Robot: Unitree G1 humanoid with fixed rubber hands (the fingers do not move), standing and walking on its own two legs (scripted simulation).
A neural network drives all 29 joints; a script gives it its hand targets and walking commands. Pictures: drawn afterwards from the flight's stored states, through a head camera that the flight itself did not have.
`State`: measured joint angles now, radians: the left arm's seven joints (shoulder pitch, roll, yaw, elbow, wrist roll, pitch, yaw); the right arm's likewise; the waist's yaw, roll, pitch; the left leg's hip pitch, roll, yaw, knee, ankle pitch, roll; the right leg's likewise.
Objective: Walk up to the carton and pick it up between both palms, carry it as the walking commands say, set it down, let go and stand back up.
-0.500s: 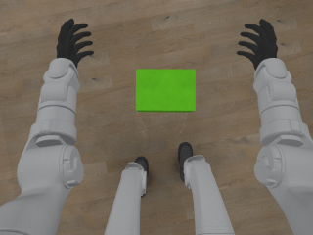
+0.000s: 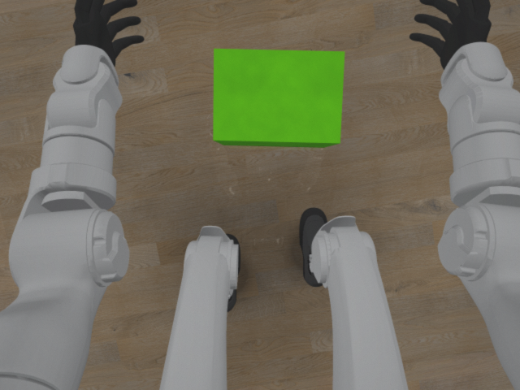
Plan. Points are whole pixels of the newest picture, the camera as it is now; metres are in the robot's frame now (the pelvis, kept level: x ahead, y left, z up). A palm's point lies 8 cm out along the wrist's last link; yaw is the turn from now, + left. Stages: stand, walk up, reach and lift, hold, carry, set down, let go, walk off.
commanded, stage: reach and lift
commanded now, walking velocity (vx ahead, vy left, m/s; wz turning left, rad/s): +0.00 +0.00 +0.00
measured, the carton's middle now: (276, 104) +0.52 -0.04 -0.44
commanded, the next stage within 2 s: none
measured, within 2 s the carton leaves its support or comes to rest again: neither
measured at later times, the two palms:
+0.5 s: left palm (147, 81) +0.54 +0.19 -0.26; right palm (397, 80) +0.51 -0.24 -0.27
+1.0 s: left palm (168, 98) +0.53 +0.18 -0.36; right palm (376, 92) +0.51 -0.23 -0.35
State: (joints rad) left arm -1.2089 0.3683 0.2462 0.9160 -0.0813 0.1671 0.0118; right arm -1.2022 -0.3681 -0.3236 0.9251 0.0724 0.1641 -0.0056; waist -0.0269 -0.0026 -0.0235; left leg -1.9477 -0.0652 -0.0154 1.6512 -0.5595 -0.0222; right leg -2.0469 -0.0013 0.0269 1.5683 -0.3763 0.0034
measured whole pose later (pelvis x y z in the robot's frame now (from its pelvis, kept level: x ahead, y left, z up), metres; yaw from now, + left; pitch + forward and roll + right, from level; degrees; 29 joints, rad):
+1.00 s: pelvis -0.02 +0.00 -0.17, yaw +1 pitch +36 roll -1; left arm -1.48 0.42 0.03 1.13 -0.22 0.06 0.08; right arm -1.49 -0.46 -0.17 1.24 0.23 0.02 -0.06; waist -0.03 0.01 0.44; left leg -2.24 -0.05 0.00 2.29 -0.67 -0.01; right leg -2.33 -0.05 0.00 2.18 -0.47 -0.01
